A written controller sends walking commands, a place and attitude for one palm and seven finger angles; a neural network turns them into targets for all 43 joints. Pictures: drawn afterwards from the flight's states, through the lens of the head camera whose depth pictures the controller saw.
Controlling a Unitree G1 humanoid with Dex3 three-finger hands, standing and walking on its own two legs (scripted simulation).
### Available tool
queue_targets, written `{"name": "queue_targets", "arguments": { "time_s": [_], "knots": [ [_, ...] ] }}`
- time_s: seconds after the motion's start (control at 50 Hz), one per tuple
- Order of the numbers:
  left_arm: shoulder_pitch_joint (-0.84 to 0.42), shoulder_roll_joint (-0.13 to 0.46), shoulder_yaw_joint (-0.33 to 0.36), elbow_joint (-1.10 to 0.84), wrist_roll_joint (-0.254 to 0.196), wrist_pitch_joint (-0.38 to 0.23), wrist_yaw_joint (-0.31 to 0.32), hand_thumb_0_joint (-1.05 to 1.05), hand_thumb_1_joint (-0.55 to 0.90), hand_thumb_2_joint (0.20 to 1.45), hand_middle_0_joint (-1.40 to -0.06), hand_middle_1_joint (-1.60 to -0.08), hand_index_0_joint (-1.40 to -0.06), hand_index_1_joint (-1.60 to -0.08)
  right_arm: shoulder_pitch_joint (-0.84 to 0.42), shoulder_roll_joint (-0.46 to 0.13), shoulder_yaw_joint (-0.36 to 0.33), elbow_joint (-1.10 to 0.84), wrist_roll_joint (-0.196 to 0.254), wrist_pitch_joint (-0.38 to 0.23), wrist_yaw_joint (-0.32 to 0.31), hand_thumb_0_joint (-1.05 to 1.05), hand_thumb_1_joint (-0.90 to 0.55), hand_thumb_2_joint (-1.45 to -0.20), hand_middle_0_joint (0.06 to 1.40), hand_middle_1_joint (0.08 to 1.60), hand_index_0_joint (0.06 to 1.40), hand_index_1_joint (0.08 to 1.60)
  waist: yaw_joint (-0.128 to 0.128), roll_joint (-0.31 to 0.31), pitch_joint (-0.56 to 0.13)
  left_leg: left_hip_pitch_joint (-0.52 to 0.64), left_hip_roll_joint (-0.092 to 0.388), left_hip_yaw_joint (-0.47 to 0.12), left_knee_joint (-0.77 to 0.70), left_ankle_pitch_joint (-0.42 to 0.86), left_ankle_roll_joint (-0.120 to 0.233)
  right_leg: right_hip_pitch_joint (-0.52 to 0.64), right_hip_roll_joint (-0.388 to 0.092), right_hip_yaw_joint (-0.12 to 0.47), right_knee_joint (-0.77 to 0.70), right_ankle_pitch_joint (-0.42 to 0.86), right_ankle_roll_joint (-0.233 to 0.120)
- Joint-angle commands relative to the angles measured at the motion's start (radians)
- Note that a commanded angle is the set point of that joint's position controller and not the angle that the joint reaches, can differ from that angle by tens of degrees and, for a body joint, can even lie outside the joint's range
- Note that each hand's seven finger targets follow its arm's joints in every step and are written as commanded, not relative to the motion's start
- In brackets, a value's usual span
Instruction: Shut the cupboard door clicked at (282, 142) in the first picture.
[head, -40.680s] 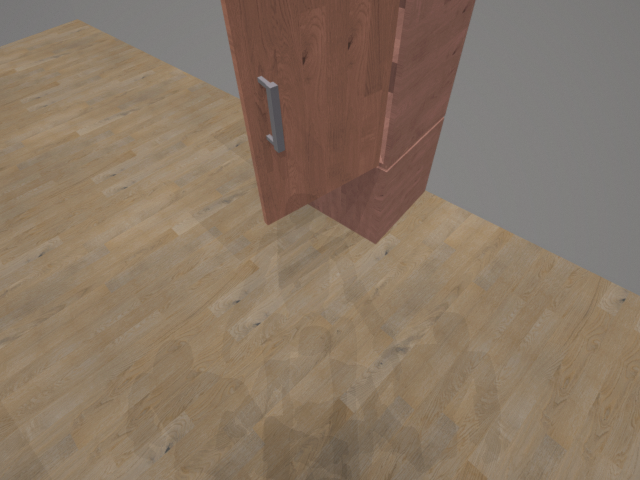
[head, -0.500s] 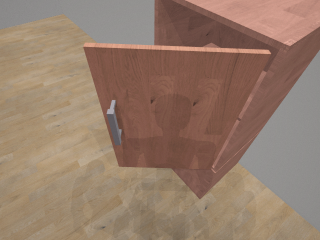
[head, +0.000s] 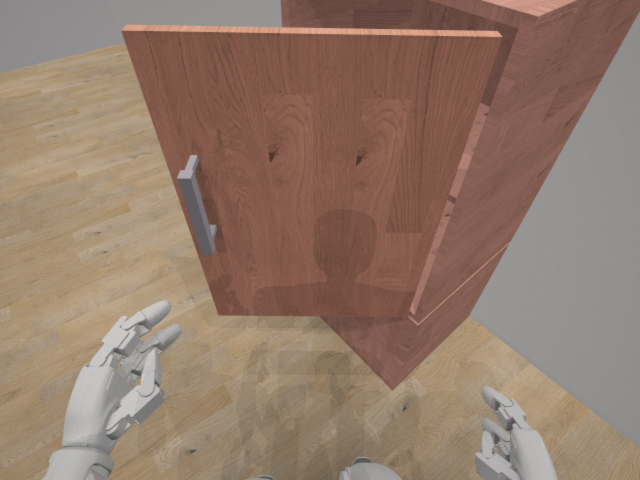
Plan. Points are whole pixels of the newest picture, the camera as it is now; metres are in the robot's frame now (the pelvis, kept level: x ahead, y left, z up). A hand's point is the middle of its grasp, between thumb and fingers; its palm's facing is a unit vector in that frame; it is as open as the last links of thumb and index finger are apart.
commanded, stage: raise the hand and make a fist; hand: left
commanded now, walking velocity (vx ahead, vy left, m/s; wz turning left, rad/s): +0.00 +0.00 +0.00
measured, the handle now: (201, 207) +0.48 +0.19 +0.08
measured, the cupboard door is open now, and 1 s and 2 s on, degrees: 49 49 49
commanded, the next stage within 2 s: bring the fist close to the handle in 1.58 s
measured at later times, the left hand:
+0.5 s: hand (131, 403) +0.21 +0.21 +0.04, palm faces +0.11 -0.99 -0.04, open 4.2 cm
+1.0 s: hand (100, 367) +0.24 +0.25 +0.06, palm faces +0.02 -1.00 -0.02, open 3.1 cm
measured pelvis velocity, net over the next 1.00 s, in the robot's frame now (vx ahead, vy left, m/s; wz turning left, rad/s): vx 0.03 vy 0.06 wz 0.05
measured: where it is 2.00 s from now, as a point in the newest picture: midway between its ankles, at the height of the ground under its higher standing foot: outside the picture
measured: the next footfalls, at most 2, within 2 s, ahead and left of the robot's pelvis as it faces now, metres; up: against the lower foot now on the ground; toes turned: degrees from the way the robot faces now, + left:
none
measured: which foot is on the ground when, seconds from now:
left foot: down 0.00-1.00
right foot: down 0.00-1.00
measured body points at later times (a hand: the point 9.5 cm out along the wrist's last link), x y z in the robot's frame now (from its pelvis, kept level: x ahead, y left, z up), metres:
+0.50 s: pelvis -0.01 -0.01 -0.02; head +0.05 -0.02 +0.43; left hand +0.20 +0.27 +0.04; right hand +0.19 -0.22 -0.10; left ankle +0.02 +0.10 -0.67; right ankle +0.07 -0.05 -0.67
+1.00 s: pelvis +0.03 +0.06 +0.00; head +0.08 +0.07 +0.45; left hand +0.23 +0.30 +0.07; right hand +0.24 -0.15 -0.06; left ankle +0.02 +0.10 -0.67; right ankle +0.07 -0.05 -0.67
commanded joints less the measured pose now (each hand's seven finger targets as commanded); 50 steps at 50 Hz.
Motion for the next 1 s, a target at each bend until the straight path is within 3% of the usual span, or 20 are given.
{"name": "queue_targets", "arguments": {
  "time_s": [0.0, 0.04, 0.1, 0.16, 0.22, 0.26, 0.3, 0.32, 0.36, 0.4, 0.46, 0.52, 0.56, 0.6, 0.64, 0.7, 0.76, 0.82, 0.9, 0.98],
  "knots": [
    [0.094, 0.263, 0.209, -0.239, -0.057, -0.03, -0.031, 0.0, 0.9, 0.9, -0.512, -0.64, -0.512, -0.64, -0.155, -0.152, -0.051, -0.288, 0.011, -0.043, -0.017, 0.0, -0.9, -0.9, 0.2, 0.3, 0.2, 0.3, 0.119, 0.075, -0.054, -0.35, 0.012, -0.035, 0.011, -0.083, -0.027, 0.189, -0.133, 0.378, -0.32, -0.483, 0.072],
    [-0.012, 0.259, 0.209, -0.377, -0.055, -0.046, 0.027, 0.0, 0.9, 0.9, -0.548, -0.68, -0.548, -0.68, -0.129, -0.126, -0.04, -0.301, 0.004, -0.052, -0.03, 0.0, -0.9, -0.9, 0.2, 0.3, 0.2, 0.3, 0.099, 0.11, -0.141, -0.323, 0.027, -0.058, 0.035, -0.083, -0.018, 0.163, -0.118, 0.369, -0.298, -0.509, 0.069],
    [-0.172, 0.22, 0.126, -0.632, -0.049, -0.143, 0.083, 0.0, 0.9, 0.9, -0.603, -0.74, -0.603, -0.74, -0.099, -0.116, -0.03, -0.266, 0.0, -0.09, -0.054, 0.0, -0.9, -0.9, 0.2, 0.3, 0.2, 0.3, 0.025, 0.151, -0.214, -0.265, 0.042, -0.078, 0.085, -0.068, -0.002, 0.103, -0.096, 0.356, -0.271, -0.431, 0.077],
    [-0.122, 0.163, -0.011, -0.59, -0.032, -0.168, 0.049, 0.0, 0.9, 0.9, -0.658, -0.8, -0.658, -0.8, -0.064, -0.139, -0.016, -0.212, 0.004, -0.125, -0.078, 0.0, -0.9, -0.9, 0.2, 0.3, 0.2, 0.3, -0.03, 0.146, -0.167, -0.26, 0.05, -0.09, 0.095, -0.074, 0.007, 0.047, -0.069, 0.287, -0.247, -0.393, 0.072],
    [-0.079, 0.174, -0.044, -0.429, -0.032, -0.073, -0.028, 0.0, 0.9, 0.9, -0.713, -0.86, -0.713, -0.86, -0.044, -0.16, -0.009, -0.191, 0.018, -0.121, -0.1, 0.0, -0.9, -0.9, 0.2, 0.3, 0.2, 0.3, -0.052, 0.044, -0.105, -0.34, 0.061, -0.101, 0.128, -0.082, 0.014, 0.057, -0.078, 0.302, -0.282, -0.433, 0.097],
    [-0.037, 0.217, 0.003, -0.334, -0.033, 0.045, -0.064, 0.0, 0.9, 0.9, -0.75, -0.9, -0.75, -0.9, -0.043, -0.165, -0.012, -0.206, 0.033, -0.098, -0.11, 0.0, -0.9, -0.9, 0.2, 0.3, 0.2, 0.3, -0.021, -0.009, -0.099, -0.374, 0.07, -0.101, 0.118, -0.082, 0.008, 0.113, -0.108, 0.338, -0.321, -0.472, 0.108],
    [-0.009, 0.282, 0.097, -0.311, -0.044, 0.169, -0.062, 0.0, 0.9, 0.9, -0.787, -0.94, -0.787, -0.94, -0.062, -0.16, -0.011, -0.239, 0.039, -0.07, -0.113, 0.0, -0.9, -0.9, 0.2, 0.3, 0.2, 0.3, 0.038, 0.015, -0.133, -0.371, 0.072, -0.102, 0.098, -0.067, -0.001, 0.199, -0.143, 0.375, -0.335, -0.46, 0.108],
    [-0.013, 0.273, 0.119, -0.351, -0.062, 0.211, -0.05, 0.0, 0.9, 0.9, -0.805, -0.96, -0.805, -0.96, -0.082, -0.149, -0.008, -0.265, 0.039, -0.057, -0.109, 0.0, -0.9, -0.9, 0.2, 0.3, 0.2, 0.3, 0.058, 0.022, -0.172, -0.367, 0.069, -0.108, 0.095, -0.055, -0.011, 0.248, -0.173, 0.404, -0.346, -0.428, 0.117],
    [0.013, 0.284, 0.203, -0.434, -0.085, 0.251, 0.009, 0.0, 0.9, 0.9, -0.842, -1.0, -0.842, -1.0, -0.104, -0.122, -0.006, -0.29, 0.031, -0.034, -0.098, 0.0, -0.9, -0.9, 0.2, 0.3, 0.2, 0.3, 0.102, 0.02, -0.226, -0.355, 0.069, -0.116, 0.081, -0.034, -0.026, 0.325, -0.198, 0.428, -0.349, -0.366, 0.128],
    [0.025, 0.273, 0.243, -0.513, -0.094, 0.23, 0.077, 0.0, 0.9, 0.9, -0.878, -1.04, -0.878, -1.04, -0.12, -0.098, -0.002, -0.29, 0.023, -0.026, -0.088, 0.0, -0.9, -0.9, 0.2, 0.3, 0.2, 0.3, 0.116, 0.018, -0.243, -0.347, 0.07, -0.128, 0.069, -0.015, -0.034, 0.351, -0.193, 0.42, -0.329, -0.289, 0.124],
    [0.072, 0.194, 0.158, -0.554, -0.062, 0.143, 0.104, 0.0, 0.9, 0.9, -0.933, -1.1, -0.933, -1.1, -0.089, -0.088, -0.004, -0.269, 0.013, -0.039, -0.072, 0.0, -0.9, -0.9, 0.2, 0.3, 0.2, 0.3, 0.089, 0.027, -0.207, -0.32, 0.069, -0.126, 0.029, 0.019, -0.032, 0.294, -0.156, 0.354, -0.29, -0.186, 0.112],
    [0.081, 0.127, 0.041, -0.479, -0.031, 0.085, 0.056, 0.0, 0.9, 0.9, -0.988, -1.16, -0.988, -1.16, -0.051, -0.108, -0.008, -0.24, 0.011, -0.049, -0.07, 0.0, -0.9, -0.9, 0.2, 0.3, 0.2, 0.3, 0.032, -0.021, -0.141, -0.305, 0.071, -0.132, 0.018, 0.045, -0.015, 0.221, -0.123, 0.294, -0.261, -0.105, 0.123],
    [0.085, 0.111, -0.003, -0.428, -0.03, 0.078, 0.01, 0.0, 0.9, 0.9, -1.025, -1.2, -1.025, -1.2, -0.03, -0.127, -0.011, -0.237, 0.015, -0.055, -0.076, 0.0, -0.9, -0.9, 0.2, 0.3, 0.2, 0.3, 0.016, -0.039, -0.105, -0.298, 0.068, -0.134, 0.005, 0.023, -0.006, 0.174, -0.107, 0.262, -0.269, -0.162, 0.12],
    [0.043, 0.13, -0.015, -0.454, -0.037, 0.078, -0.02, 0.0, 0.9, 0.9, -1.062, -1.24, -1.062, -1.24, -0.02, -0.145, -0.014, -0.241, 0.019, -0.063, -0.087, 0.0, -0.9, -0.9, 0.2, 0.3, 0.2, 0.3, 0.02, -0.001, -0.113, -0.238, 0.066, -0.134, -0.021, 0.052, 0.007, 0.15, -0.075, 0.202, -0.252, -0.175, 0.094],
    [0.02, 0.18, 0.03, -0.509, -0.043, 0.079, -0.018, 0.0, 0.9, 0.9, -1.098, -1.28, -1.098, -1.28, -0.013, -0.15, -0.015, -0.252, 0.016, -0.069, -0.095, 0.0, -0.9, -0.9, 0.2, 0.3, 0.2, 0.3, 0.041, 0.037, -0.176, -0.188, 0.062, -0.13, -0.05, 0.067, 0.011, 0.167, -0.056, 0.16, -0.237, -0.183, 0.079],
    [-0.017, 0.246, 0.106, -0.621, -0.037, 0.06, 0.043, 0.0, 0.9, 0.9, -1.153, -1.34, -1.153, -1.34, -0.018, -0.141, -0.006, -0.253, 0.002, -0.069, -0.099, 0.0, -0.9, -0.9, 0.2, 0.3, 0.2, 0.3, 0.08, 0.128, -0.237, -0.108, 0.061, -0.142, -0.097, 0.127, 0.004, 0.191, -0.026, 0.093, -0.181, -0.077, 0.055],
    [0.057, 0.177, 0.078, -0.631, -0.029, 0.049, 0.099, 0.0, 0.9, 0.9, -1.208, -1.4, -1.208, -1.4, -0.011, -0.122, 0.0, -0.255, -0.006, -0.056, -0.088, 0.0, -0.9, -0.9, 0.2, 0.3, 0.2, 0.3, 0.086, 0.167, -0.238, -0.023, 0.061, -0.158, -0.148, 0.222, -0.023, 0.183, -0.007, 0.02, -0.134, 0.084, 0.049],
    [0.105, 0.123, 0.023, -0.573, -0.01, 0.09, 0.106, 0.0, 0.9, 0.9, -1.263, -1.46, -1.263, -1.46, 0.001, -0.13, -0.001, -0.257, -0.009, -0.031, -0.076, 0.0, -0.9, -0.9, 0.2, 0.3, 0.2, 0.3, 0.067, 0.143, -0.193, 0.017, 0.074, -0.175, -0.163, 0.336, -0.046, 0.151, 0.001, -0.018, -0.122, 0.165, 0.051],
    [0.075, 0.098, -0.042, -0.483, 0.013, 0.186, 0.053, 0.0, 0.9, 0.9, -1.3, -1.5, -1.3, -1.5, 0.015, -0.156, -0.002, -0.279, -0.001, 0.0, -0.073, 0.0, -0.9, -0.9, 0.2, 0.3, 0.2, 0.3, 0.04, 0.079, -0.088, -0.005, 0.086, -0.201, -0.193, 0.287, -0.053, 0.112, 0.007, -0.029, -0.151, 0.132, 0.056],
    [-0.004, 0.168, 0.024, -0.587, 0.007, 0.198, 0.046, 0.0, 0.9, 0.9, -1.3, -1.5, -1.3, -1.5, 0.028, -0.157, -0.002, -0.306, -0.002, 0.005, -0.077, 0.0, -0.9, -0.9, 0.2, 0.3, 0.2, 0.3, 0.061, 0.109, -0.198, 0.074, 0.088, -0.207, -0.2, 0.361, -0.075, 0.161, 0.005, -0.025, -0.147, 0.17, 0.054]
  ]
}}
